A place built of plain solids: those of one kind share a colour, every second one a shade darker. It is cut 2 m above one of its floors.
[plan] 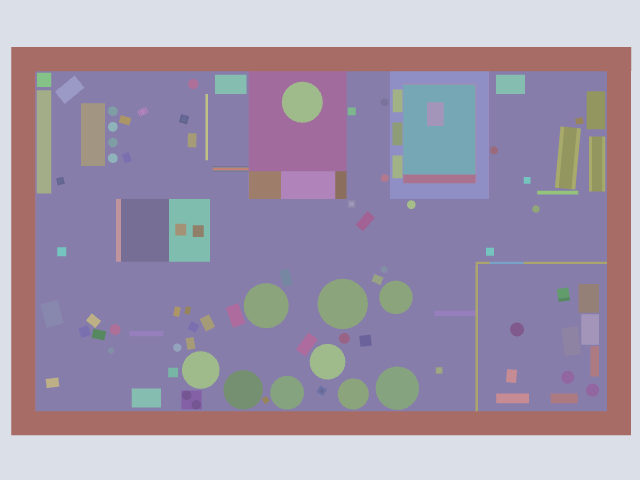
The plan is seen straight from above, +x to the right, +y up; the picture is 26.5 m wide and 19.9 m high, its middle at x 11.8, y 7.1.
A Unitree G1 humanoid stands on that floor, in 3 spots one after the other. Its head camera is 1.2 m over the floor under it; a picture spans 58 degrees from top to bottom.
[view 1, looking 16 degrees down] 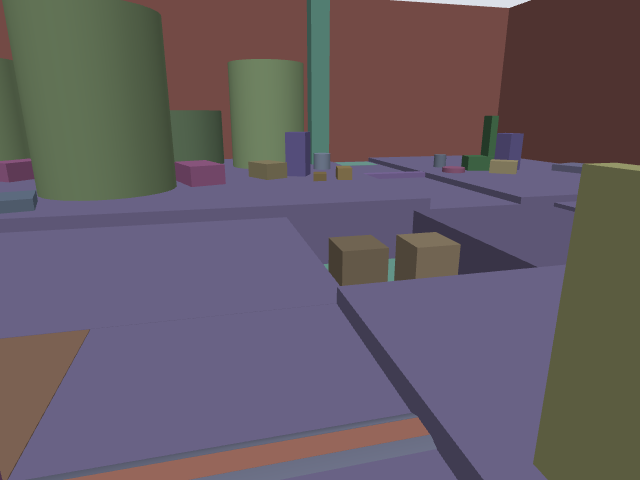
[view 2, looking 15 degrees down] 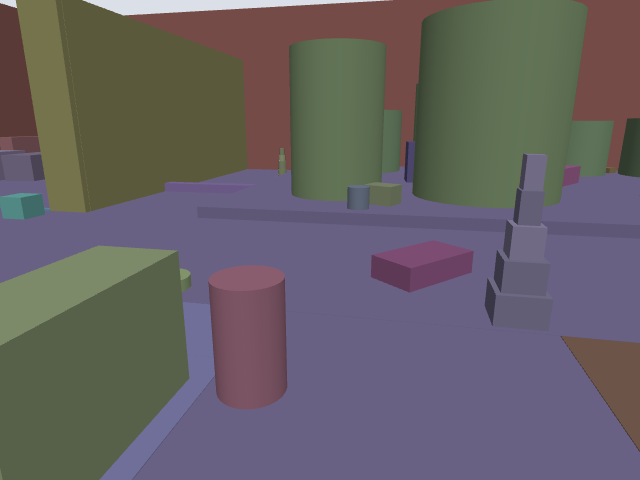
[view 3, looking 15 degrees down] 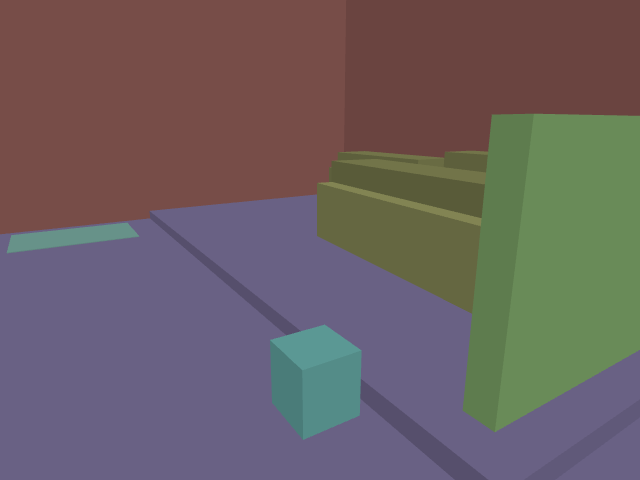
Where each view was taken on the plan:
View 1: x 8.10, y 11.35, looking -104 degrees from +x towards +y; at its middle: floor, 5.52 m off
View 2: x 13.80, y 11.35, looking -78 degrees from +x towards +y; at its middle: floor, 4.63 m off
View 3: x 19.54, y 8.18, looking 58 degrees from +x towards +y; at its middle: floor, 4.25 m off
